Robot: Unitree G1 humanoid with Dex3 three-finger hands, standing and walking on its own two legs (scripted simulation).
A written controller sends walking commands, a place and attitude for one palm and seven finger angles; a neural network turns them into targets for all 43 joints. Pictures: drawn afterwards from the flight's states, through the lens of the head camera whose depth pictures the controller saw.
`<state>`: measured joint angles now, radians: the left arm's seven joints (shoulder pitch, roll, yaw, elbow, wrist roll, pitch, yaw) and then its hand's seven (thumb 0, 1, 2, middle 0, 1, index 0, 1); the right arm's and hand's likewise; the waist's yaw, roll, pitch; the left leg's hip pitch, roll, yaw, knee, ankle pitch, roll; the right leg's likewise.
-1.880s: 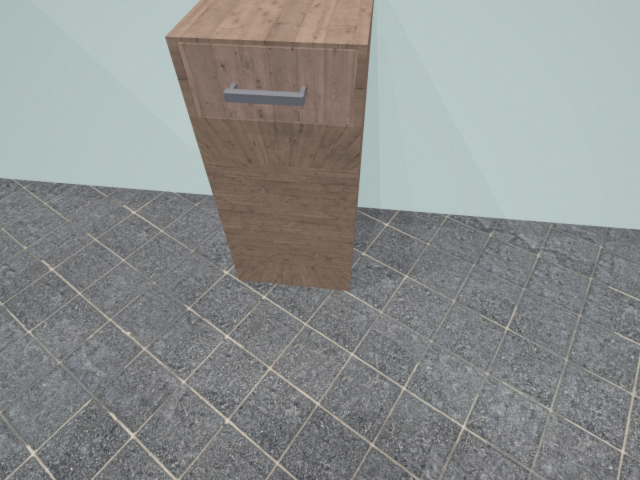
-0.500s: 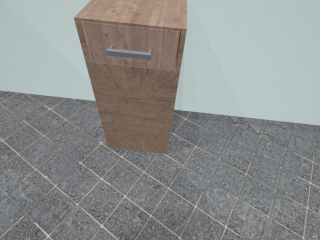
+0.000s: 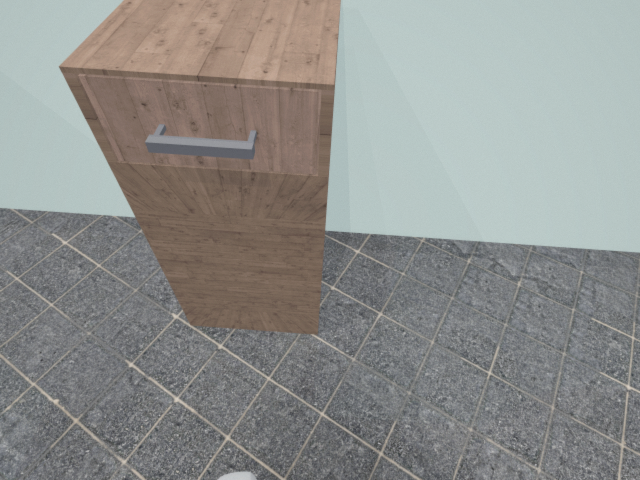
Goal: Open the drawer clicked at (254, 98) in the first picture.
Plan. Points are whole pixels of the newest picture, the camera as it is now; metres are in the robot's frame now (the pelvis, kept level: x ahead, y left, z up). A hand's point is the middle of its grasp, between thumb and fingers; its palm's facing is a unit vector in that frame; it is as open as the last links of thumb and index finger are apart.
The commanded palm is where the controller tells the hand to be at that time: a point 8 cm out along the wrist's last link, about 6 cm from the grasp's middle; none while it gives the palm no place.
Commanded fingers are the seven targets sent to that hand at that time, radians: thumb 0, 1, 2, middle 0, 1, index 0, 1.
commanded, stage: come to a stop and stand still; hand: left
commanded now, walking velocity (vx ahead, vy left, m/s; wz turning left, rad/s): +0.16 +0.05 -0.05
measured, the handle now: (204, 139) +0.63 +0.22 +0.05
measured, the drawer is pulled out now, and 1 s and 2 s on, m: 0.00 0.00 0.00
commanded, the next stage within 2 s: look again from close up in 1.74 s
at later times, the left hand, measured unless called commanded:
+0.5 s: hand (188, 477) +0.15 +0.18 -0.16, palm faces +0.03 -0.94 -0.35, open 7.3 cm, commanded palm none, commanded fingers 0.00 0.90 0.90 -0.20 -0.30 -0.20 -0.30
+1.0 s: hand out of the picture +0.04 +0.12 -0.14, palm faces +0.08 -0.96 -0.26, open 7.3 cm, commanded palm none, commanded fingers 0.00 0.90 0.90 -0.20 -0.30 -0.20 -0.30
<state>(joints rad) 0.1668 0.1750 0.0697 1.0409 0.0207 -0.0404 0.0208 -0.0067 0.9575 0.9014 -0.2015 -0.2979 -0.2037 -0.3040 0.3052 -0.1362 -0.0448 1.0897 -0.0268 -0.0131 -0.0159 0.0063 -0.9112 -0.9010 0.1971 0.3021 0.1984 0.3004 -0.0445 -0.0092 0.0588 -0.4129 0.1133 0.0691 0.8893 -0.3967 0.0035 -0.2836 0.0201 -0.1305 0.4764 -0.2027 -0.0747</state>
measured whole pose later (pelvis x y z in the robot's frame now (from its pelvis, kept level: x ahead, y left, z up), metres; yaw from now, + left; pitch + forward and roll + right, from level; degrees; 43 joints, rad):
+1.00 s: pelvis +0.05 -0.06 +0.02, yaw -1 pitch -1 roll +4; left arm 0.30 0.13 0.03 1.09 0.02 0.00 0.03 0.01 0.91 0.90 -0.20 -0.30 -0.21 -0.30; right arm 0.17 -0.22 -0.07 1.06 -0.01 0.08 -0.01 0.01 -0.91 -0.90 0.20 0.30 0.20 0.30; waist 0.04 0.01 0.06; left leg -0.32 0.01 -0.04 0.81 -0.36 -0.03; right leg -0.17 0.01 -0.03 0.34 -0.16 -0.09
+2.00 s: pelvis +0.06 +0.01 +0.00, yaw -3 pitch -1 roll +0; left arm 0.29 0.13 -0.02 1.14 0.01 -0.02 0.04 0.01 0.91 0.90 -0.20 -0.30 -0.20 -0.30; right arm 0.30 -0.17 0.00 1.06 -0.01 -0.03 -0.03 0.01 -0.92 -0.90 0.20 0.30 0.20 0.30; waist 0.00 0.03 0.02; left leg -0.13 -0.01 0.03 0.50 -0.35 0.02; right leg -0.24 -0.02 0.01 0.52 -0.26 0.02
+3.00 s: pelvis +0.03 -0.02 -0.04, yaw -1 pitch +8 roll +2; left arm 0.42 0.37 -0.10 -0.04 1.12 -0.08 0.44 0.00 0.45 0.71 -0.26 -0.58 -0.26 -0.59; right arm 0.01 -0.26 -0.04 0.50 -0.10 0.04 0.03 0.01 -0.91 -0.90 0.20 0.30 0.20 0.30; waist 0.14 -0.03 -0.06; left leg -0.52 0.01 0.01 0.83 -0.45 -0.02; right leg -0.63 -0.01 -0.01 0.86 -0.37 -0.03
